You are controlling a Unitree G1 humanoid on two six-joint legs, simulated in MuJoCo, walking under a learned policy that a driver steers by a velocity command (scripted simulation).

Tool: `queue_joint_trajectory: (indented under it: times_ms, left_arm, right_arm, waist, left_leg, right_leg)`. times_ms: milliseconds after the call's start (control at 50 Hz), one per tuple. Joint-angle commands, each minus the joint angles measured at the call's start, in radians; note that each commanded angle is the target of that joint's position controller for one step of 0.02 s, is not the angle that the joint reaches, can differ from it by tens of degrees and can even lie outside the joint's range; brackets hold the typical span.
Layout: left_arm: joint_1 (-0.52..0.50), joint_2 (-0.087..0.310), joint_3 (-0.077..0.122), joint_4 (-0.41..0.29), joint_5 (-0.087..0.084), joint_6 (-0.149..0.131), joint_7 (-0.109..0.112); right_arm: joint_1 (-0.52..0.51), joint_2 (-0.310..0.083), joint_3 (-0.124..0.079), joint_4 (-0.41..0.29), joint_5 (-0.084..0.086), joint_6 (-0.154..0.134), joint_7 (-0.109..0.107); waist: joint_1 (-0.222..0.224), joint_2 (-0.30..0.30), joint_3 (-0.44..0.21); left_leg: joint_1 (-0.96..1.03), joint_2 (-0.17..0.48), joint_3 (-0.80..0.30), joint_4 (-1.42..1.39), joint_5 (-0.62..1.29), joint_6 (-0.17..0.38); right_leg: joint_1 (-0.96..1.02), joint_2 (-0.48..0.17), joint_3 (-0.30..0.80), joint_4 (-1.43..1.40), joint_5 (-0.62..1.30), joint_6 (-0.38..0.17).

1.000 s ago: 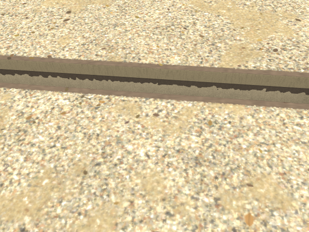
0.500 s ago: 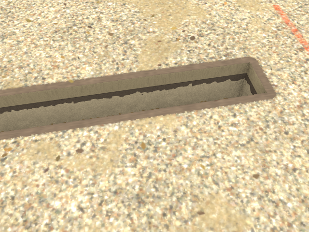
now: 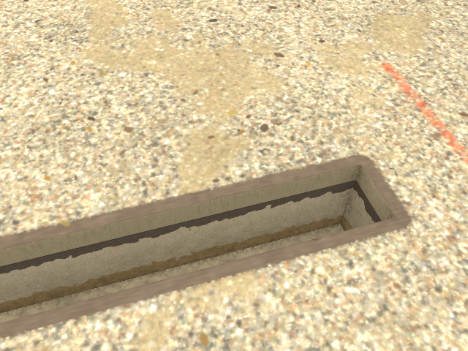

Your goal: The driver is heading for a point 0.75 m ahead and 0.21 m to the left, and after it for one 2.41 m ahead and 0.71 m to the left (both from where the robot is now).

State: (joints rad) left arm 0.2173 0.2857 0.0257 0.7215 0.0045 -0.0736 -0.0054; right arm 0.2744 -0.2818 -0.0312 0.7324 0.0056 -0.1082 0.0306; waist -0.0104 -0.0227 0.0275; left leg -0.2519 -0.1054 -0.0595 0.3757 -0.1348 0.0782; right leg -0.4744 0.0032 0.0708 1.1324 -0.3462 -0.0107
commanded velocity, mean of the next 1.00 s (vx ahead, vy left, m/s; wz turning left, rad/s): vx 0.50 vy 0.00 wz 0.49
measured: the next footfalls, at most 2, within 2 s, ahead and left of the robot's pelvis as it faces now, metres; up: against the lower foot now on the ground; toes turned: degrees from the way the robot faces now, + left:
right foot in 0.30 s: +0.31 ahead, -0.12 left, +0.00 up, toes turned +15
left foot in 0.78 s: +0.45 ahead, +0.24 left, +0.00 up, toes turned +30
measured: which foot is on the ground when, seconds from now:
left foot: down 0.00-0.30, up 0.32-0.76, down 0.78-1.00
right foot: up 0.00-0.28, down 0.30-0.78, up 0.80-1.00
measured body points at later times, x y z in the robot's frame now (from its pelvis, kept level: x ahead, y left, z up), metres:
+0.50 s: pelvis +0.23 -0.02 +0.00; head +0.25 -0.03 +0.45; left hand +0.25 +0.27 -0.11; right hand +0.41 -0.27 -0.11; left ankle +0.21 +0.11 -0.66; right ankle +0.27 -0.13 -0.74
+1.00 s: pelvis +0.42 +0.14 +0.00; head +0.44 +0.18 +0.45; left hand +0.39 +0.46 -0.11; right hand +0.66 -0.03 -0.09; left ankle +0.41 +0.22 -0.74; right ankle +0.56 +0.01 -0.66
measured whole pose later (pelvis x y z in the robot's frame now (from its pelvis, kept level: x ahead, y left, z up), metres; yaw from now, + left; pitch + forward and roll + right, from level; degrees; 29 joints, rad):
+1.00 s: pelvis +0.42 +0.14 +0.00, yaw +34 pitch +1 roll -2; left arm 0.17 0.33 0.06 0.74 0.01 -0.08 0.00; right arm 0.31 -0.27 -0.05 0.64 -0.01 -0.03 0.02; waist -0.01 -0.02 0.05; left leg -0.29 -0.08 -0.05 0.44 -0.16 0.08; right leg -0.59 -0.08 0.05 1.04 -0.26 0.02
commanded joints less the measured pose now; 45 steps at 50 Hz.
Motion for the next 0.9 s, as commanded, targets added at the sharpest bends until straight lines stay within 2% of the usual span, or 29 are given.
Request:
queue_joint_trajectory:
  times_ms: [20, 60, 100, 140, 180, 220, 260, 280, 300, 320, 340, 360, 380, 400, 420, 460, 520, 560, 620, 700, 740, 760, 780, 800, 820, 840, 860, 880, 900]
  left_arm:
    - [-0.005, 0.065, 0.017, -0.093, 0.010, -0.024, 0.008]
    - [-0.069, 0.055, 0.010, -0.106, 0.008, -0.025, 0.009]
    - [-0.145, 0.037, 0.005, -0.117, 0.009, -0.025, 0.008]
    - [-0.202, 0.041, 0.006, -0.129, 0.000, -0.029, 0.005]
    - [-0.234, 0.050, 0.011, -0.143, -0.003, -0.032, -0.001]
    - [-0.240, 0.079, 0.027, -0.147, -0.006, -0.037, -0.004]
    - [-0.166, 0.105, 0.043, -0.129, -0.006, -0.044, 0.003]
    - [-0.088, 0.128, 0.053, -0.114, 0.004, -0.045, 0.008]
    - [0.046, 0.171, 0.065, -0.101, 0.013, -0.045, 0.018]
    - [0.128, 0.227, 0.077, -0.075, 0.005, -0.018, 0.019]
    - [0.140, 0.166, 0.070, -0.061, -0.026, -0.008, 0.010]
    - [0.118, 0.117, 0.056, -0.062, -0.023, -0.009, 0.008]
    - [0.078, 0.107, 0.049, -0.062, -0.010, -0.006, 0.003]
    - [0.042, 0.085, 0.041, -0.060, -0.002, -0.005, 0.002]
    - [0.011, 0.076, 0.037, -0.057, 0.007, -0.005, 0.004]
    - [-0.002, 0.073, 0.042, -0.050, 0.012, -0.012, 0.005]
    - [0.022, 0.117, 0.061, -0.026, 0.011, -0.023, 0.008]
    - [0.031, 0.139, 0.069, -0.014, 0.011, -0.019, 0.009]
    - [0.067, 0.163, 0.077, 0.015, -0.003, -0.007, 0.002]
    - [0.108, 0.209, 0.093, 0.048, -0.030, 0.002, -0.004]
    - [0.102, 0.231, 0.102, 0.055, -0.038, 0.013, -0.006]
    - [0.072, 0.234, 0.104, 0.052, -0.047, 0.020, -0.003]
    - [0.085, 0.205, 0.092, 0.049, -0.040, 0.022, -0.002]
    - [0.097, 0.159, 0.073, 0.022, -0.002, 0.013, 0.003]
    - [0.128, 0.069, 0.037, -0.033, 0.018, -0.015, -0.005]
    - [0.044, 0.167, 0.058, -0.039, -0.018, -0.033, -0.011]
    - [0.016, 0.179, 0.060, -0.048, -0.035, -0.041, -0.009]
    - [0.013, 0.167, 0.058, -0.042, -0.014, -0.047, 0.004]
    - [0.026, 0.166, 0.063, -0.032, 0.009, -0.044, 0.015]
  right_arm:
    - [0.028, -0.118, -0.029, -0.052, 0.012, -0.009, -0.008]
    - [0.032, -0.154, -0.042, -0.058, 0.012, 0.004, -0.016]
    - [0.051, -0.184, -0.052, -0.054, 0.009, 0.018, -0.022]
    - [0.101, -0.171, -0.049, -0.034, 0.014, 0.034, -0.029]
    - [0.138, -0.152, -0.046, -0.025, 0.022, 0.050, -0.035]
    - [0.135, -0.150, -0.048, -0.029, 0.024, 0.064, -0.045]
    - [0.104, -0.148, -0.049, -0.042, 0.027, 0.074, -0.050]
    - [0.090, -0.119, -0.041, -0.054, 0.023, 0.077, -0.051]
    - [0.091, -0.060, -0.021, -0.071, 0.011, 0.077, -0.052]
    - [0.260, -0.006, -0.003, -0.082, 0.028, 0.074, -0.053]
    - [0.259, -0.101, -0.023, -0.074, 0.032, 0.073, -0.053]
    - [0.152, -0.148, -0.040, -0.083, 0.029, 0.083, -0.054]
    - [0.096, -0.148, -0.044, -0.094, 0.022, 0.093, -0.056]
    - [0.081, -0.132, -0.047, -0.100, 0.017, 0.096, -0.053]
    - [0.081, -0.116, -0.048, -0.107, 0.022, 0.101, -0.047]
    - [0.074, -0.087, -0.046, -0.116, 0.016, 0.106, -0.038]
    - [-0.003, -0.066, -0.033, -0.156, 0.013, 0.107, -0.027]
    - [-0.037, -0.053, -0.022, -0.166, 0.017, 0.105, -0.020]
    - [-0.107, -0.045, -0.015, -0.183, 0.012, 0.103, -0.001]
    - [-0.195, -0.066, -0.022, -0.230, 0.021, 0.101, 0.013]
    - [-0.173, -0.090, -0.033, -0.235, 0.014, 0.102, 0.014]
    - [-0.072, -0.111, -0.053, -0.211, 0.006, 0.104, 0.011]
    - [0.102, -0.170, -0.090, -0.159, 0.008, 0.110, 0.000]
    - [0.248, -0.291, -0.131, -0.142, 0.010, 0.120, -0.025]
    - [0.201, -0.343, -0.123, -0.170, 0.013, 0.108, -0.017]
    - [0.184, -0.251, -0.100, -0.191, 0.013, 0.098, -0.010]
    - [0.150, -0.215, -0.086, -0.181, 0.003, 0.089, -0.009]
    - [0.100, -0.202, -0.082, -0.180, 0.001, 0.078, -0.009]
    - [0.048, -0.181, -0.074, -0.182, -0.006, 0.074, -0.009]
  waist:
    - [0.016, 0.117, -0.059]
    - [-0.001, 0.098, -0.037]
    - [-0.029, 0.086, -0.031]
    - [-0.055, 0.113, -0.040]
    - [-0.064, 0.125, -0.049]
    - [-0.047, 0.126, -0.043]
    - [0.007, 0.147, -0.053]
    - [0.044, 0.134, -0.110]
    - [0.100, 0.020, -0.221]
    - [0.045, -0.260, -0.323]
    - [0.061, -0.224, -0.247]
    - [0.087, -0.116, -0.112]
    - [0.073, -0.057, -0.039]
    - [0.048, -0.068, 0.005]
    - [0.022, -0.108, 0.026]
    - [0.012, -0.122, 0.014]
    - [0.025, -0.068, 0.019]
    - [0.033, -0.044, 0.010]
    - [0.066, -0.032, 0.037]
    - [0.081, -0.042, 0.064]
    - [0.055, -0.044, 0.038]
    - [-0.010, -0.035, -0.016]
    - [-0.085, 0.002, -0.122]
    - [-0.142, 0.150, -0.219]
    - [-0.059, 0.338, -0.333]
    - [-0.120, 0.228, -0.330]
    - [-0.100, 0.187, -0.208]
    - [-0.058, 0.112, -0.140]
    - [-0.016, 0.105, -0.098]
  left_leg:
    - [0.168, 0.253, -0.312, -0.136, 0.307, 0.200]
    - [0.099, 0.232, -0.275, -0.148, 0.286, 0.196]
    - [0.024, 0.209, -0.245, -0.144, 0.277, 0.167]
    - [0.005, 0.193, -0.246, -0.112, 0.254, 0.144]
    - [0.037, 0.206, -0.297, -0.073, 0.203, 0.134]
    - [0.067, 0.219, -0.367, -0.026, 0.140, 0.126]
    - [0.071, 0.206, -0.399, 0.041, 0.115, 0.104]
    - [0.042, 0.171, -0.368, 0.141, 0.101, 0.075]
    - [-0.080, 0.114, -0.278, 0.404, -0.058, 0.034]
    - [-0.381, 0.005, -0.119, 0.665, -0.500, -0.029]
    - [-0.524, 0.090, -0.087, 0.814, -0.498, -0.051]
    - [-0.570, 0.118, -0.084, 0.892, -0.403, -0.062]
    - [-0.561, 0.135, -0.057, 0.907, -0.329, -0.069]
    - [-0.548, 0.159, -0.059, 0.878, -0.276, -0.072]
    - [-0.510, 0.187, -0.057, 0.851, -0.234, -0.073]
    - [-0.457, 0.203, -0.029, 0.819, -0.181, -0.087]
    - [-0.487, 0.230, -0.036, 0.707, -0.097, -0.104]
    - [-0.468, 0.233, -0.028, 0.615, -0.023, -0.100]
    - [-0.411, 0.219, 0.013, 0.433, 0.088, -0.076]
    - [-0.372, 0.205, 0.045, 0.315, 0.029, -0.037]
    - [-0.298, 0.162, 0.092, 0.274, -0.065, -0.002]
    - [-0.154, 0.110, 0.137, 0.223, -0.072, 0.018]
    - [0.103, 0.054, 0.156, 0.208, -0.042, 0.048]
    - [0.404, 0.235, -0.153, 0.171, -0.066, 0.144]
    - [0.568, 0.405, -0.679, -0.034, -0.302, 0.278]
    - [0.568, 0.422, -0.709, -0.100, -0.378, 0.265]
    - [0.451, 0.408, -0.582, -0.089, -0.277, 0.233]
    - [0.314, 0.361, -0.475, -0.077, -0.162, 0.198]
    - [0.195, 0.320, -0.387, -0.072, -0.034, 0.172]
  right_leg:
    - [-0.172, -0.054, -0.001, -0.131, 0.016, 0.045]
    - [-0.135, -0.045, -0.014, -0.284, 0.112, 0.063]
    - [-0.044, -0.022, -0.022, -0.433, 0.261, 0.064]
    - [0.028, 0.013, -0.023, -0.510, 0.372, 0.065]
    - [0.058, 0.029, -0.004, -0.569, 0.389, 0.051]
    - [0.094, 0.041, 0.012, -0.628, 0.329, 0.036]
    - [0.205, 0.025, 0.012, -0.708, 0.323, 0.004]
    - [0.336, -0.028, 0.032, -0.724, 0.336, -0.027]
    - [0.558, -0.196, 0.180, -0.702, 0.322, -0.093]
    - [0.806, -0.423, 0.530, -0.708, 0.206, -0.267]
    - [0.738, -0.452, 0.677, -0.782, -0.097, -0.277]
    - [0.625, -0.396, 0.583, -0.820, -0.194, -0.236]
    - [0.517, -0.348, 0.468, -0.848, -0.141, -0.203]
    - [0.438, -0.304, 0.379, -0.876, -0.077, -0.193]
    - [0.369, -0.267, 0.298, -0.903, -0.026, -0.183]
    - [0.322, -0.239, 0.185, -0.940, 0.094, -0.181]
    - [0.334, -0.265, 0.100, -0.966, 0.209, -0.201]
    - [0.354, -0.266, 0.030, -0.959, 0.294, -0.194]
    - [0.346, -0.247, -0.079, -0.932, 0.346, -0.161]
    - [0.413, -0.290, -0.113, -0.923, 0.315, -0.130]
    - [0.461, -0.296, -0.150, -0.843, 0.472, -0.107]
    - [0.452, -0.272, -0.199, -0.710, 0.683, -0.081]
    - [0.373, -0.216, -0.246, -0.483, 0.776, -0.047]
    - [0.083, -0.137, -0.270, -0.098, 0.488, 0.016]
    - [-0.224, 0.040, -0.101, 0.166, -0.225, 0.045]
    - [-0.336, 0.005, 0.018, 0.264, -0.183, 0.037]
    - [-0.375, -0.032, 0.001, 0.248, -0.109, 0.021]
    - [-0.325, -0.070, -0.002, 0.165, -0.026, 0.010]
    - [-0.253, -0.096, 0.000, 0.092, 0.034, 0.012]
Keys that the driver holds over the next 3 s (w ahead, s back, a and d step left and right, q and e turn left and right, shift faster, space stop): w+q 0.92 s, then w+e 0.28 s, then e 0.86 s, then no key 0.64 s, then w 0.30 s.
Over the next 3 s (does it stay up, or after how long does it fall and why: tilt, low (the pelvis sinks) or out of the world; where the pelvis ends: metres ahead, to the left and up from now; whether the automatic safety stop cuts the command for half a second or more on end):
stays up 1.06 0.39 0.01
